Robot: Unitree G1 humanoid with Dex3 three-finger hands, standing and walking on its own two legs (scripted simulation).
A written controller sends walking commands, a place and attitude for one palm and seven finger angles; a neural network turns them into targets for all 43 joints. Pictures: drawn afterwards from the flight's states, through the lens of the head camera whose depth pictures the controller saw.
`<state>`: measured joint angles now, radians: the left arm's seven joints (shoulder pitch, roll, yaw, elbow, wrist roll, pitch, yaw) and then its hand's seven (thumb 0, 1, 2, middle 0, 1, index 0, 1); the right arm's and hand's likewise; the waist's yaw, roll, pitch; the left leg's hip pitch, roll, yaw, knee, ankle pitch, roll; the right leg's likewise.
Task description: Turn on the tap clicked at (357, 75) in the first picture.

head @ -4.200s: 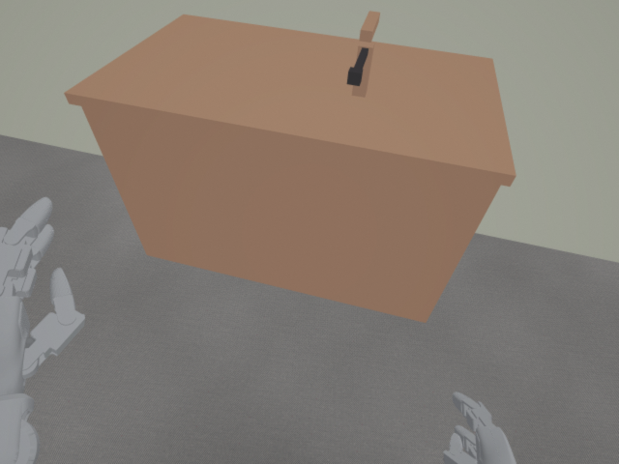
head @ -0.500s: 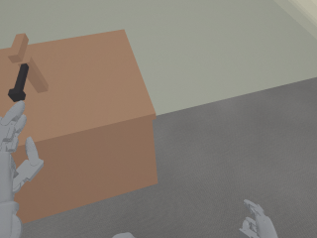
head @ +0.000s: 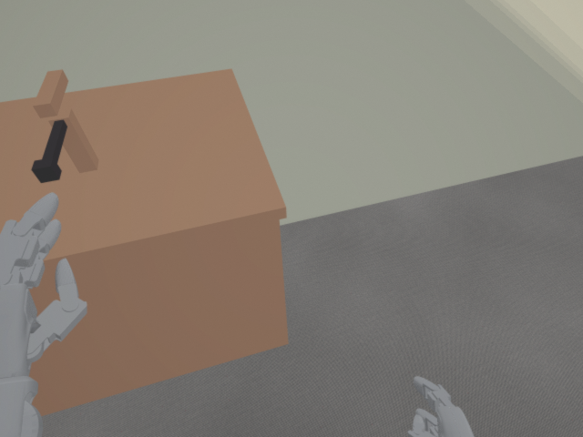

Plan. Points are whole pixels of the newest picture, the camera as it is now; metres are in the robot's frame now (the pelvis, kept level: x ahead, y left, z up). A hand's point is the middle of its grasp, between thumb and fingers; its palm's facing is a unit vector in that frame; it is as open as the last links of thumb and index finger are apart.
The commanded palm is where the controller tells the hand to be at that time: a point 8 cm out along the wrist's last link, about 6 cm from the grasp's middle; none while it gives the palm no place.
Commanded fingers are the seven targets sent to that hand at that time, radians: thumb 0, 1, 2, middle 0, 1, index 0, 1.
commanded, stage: come to a stop and stand still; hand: left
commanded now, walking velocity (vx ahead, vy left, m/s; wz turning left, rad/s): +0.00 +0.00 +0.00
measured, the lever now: (47, 170) +0.47 +0.44 +0.12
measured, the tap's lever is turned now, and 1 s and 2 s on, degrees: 0 0 0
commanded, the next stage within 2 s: look again from close up in 0.46 s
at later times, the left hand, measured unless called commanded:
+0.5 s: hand (59, 333) +0.18 +0.24 +0.16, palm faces +0.39 -0.84 -0.39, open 7.4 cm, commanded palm +0.13 +0.28 +0.18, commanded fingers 0.00 0.90 0.90 -0.20 -0.30 -0.20 -0.30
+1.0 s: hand (9, 287) +0.23 +0.32 +0.16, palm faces +0.39 -0.84 -0.38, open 7.5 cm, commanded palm +0.16 +0.33 +0.18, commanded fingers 0.00 0.90 0.90 -0.20 -0.30 -0.20 -0.30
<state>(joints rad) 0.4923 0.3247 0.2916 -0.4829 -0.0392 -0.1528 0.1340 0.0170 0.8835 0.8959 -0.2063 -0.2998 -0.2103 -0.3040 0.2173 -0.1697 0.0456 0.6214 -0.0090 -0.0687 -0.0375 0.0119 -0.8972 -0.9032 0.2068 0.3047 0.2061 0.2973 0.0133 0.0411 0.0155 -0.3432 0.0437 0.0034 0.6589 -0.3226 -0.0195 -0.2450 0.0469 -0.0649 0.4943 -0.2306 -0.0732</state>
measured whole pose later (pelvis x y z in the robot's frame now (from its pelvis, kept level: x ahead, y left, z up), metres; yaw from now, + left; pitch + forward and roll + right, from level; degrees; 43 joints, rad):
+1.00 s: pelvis +0.00 +0.06 +0.00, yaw -1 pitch -1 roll +0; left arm 0.34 0.40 0.39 -0.36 -0.02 -0.25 0.07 0.02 0.88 0.90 -0.21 -0.30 -0.22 -0.30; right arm 0.26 -0.18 0.04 0.58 -0.01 -0.16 -0.01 0.01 -0.90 -0.90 0.20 0.30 0.20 0.30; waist 0.04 -0.07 0.05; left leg -0.21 -0.08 0.04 0.45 -0.23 0.09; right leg -0.25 -0.01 0.00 0.46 -0.20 0.01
